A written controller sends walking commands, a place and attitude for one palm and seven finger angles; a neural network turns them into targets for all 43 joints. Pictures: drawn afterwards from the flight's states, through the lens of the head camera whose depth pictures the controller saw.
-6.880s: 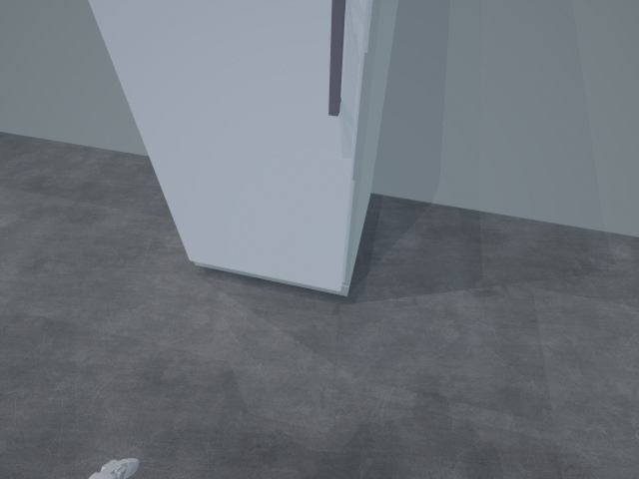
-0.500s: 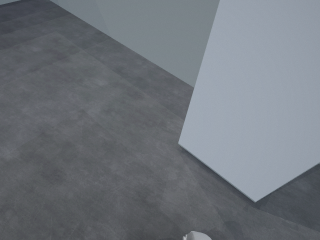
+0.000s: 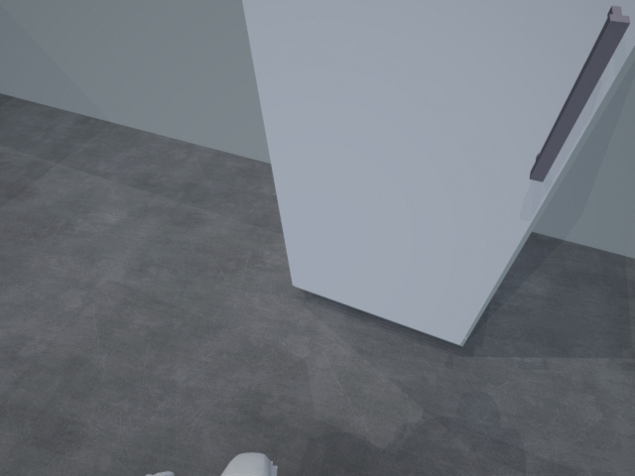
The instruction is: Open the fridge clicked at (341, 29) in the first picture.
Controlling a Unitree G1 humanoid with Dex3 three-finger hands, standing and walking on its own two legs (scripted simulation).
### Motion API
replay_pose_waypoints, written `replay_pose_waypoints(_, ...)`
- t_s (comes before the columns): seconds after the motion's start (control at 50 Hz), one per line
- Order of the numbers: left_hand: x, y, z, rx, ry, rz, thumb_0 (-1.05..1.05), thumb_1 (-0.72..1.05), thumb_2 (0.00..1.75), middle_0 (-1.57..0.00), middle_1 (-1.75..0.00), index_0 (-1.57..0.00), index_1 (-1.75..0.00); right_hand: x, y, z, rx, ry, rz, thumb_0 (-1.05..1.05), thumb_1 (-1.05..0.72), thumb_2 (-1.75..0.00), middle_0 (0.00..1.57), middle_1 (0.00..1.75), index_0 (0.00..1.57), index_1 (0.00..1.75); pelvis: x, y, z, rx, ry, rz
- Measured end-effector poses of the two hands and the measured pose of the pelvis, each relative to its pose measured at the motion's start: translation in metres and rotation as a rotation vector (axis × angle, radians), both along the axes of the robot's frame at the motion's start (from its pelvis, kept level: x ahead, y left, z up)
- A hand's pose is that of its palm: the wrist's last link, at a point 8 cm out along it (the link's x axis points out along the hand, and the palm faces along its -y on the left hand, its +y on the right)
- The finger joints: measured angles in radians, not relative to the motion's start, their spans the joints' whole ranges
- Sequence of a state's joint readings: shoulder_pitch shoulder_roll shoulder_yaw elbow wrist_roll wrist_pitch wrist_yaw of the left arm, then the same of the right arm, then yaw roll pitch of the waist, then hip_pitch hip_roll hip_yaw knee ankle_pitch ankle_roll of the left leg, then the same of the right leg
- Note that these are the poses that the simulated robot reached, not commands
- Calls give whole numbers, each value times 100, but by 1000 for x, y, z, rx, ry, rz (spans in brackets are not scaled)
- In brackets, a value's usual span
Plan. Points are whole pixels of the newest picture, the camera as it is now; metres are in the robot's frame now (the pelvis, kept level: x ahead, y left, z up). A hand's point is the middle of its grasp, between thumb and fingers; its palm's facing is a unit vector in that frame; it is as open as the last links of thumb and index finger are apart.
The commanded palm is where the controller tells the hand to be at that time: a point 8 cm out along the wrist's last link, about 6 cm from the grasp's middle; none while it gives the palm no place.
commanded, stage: turn to face it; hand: right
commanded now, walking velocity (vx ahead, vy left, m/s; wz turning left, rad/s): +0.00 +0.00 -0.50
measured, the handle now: (571, 104) +0.58 -0.32 +0.16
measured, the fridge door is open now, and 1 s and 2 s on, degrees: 0 0 0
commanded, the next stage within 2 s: take the last steps up to it in 0.40 s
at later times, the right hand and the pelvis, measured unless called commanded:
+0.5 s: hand out of the picture -0.01 -0.13 -0.15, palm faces +0.26 +0.92 -0.28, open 7.4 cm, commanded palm none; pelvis -0.04 +0.07 +0.00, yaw -14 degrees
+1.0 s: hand out of the picture -0.08 -0.18 -0.18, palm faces +0.36 +0.92 -0.17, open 7.4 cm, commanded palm none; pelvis -0.01 +0.00 +0.00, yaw -17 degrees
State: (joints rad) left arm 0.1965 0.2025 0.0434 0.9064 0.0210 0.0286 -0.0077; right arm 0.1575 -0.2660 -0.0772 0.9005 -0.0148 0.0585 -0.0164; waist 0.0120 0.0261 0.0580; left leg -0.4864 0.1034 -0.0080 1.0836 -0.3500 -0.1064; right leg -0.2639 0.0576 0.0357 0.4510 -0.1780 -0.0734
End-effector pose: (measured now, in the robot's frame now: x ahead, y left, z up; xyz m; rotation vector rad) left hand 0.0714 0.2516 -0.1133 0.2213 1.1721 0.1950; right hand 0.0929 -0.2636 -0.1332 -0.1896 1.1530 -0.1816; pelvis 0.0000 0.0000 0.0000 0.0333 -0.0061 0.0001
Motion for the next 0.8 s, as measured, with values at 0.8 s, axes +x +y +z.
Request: replay_pose_waypoints(0.8, 25, -17, -11, -16, -6, -350, 0, 91, 89, -20, -30, -20, -30, -270, 82, -25, 129, 308, -430, 0, -91, -90, 20, 30, 20, 30, -46, 26, -7, -29, -15, -300)
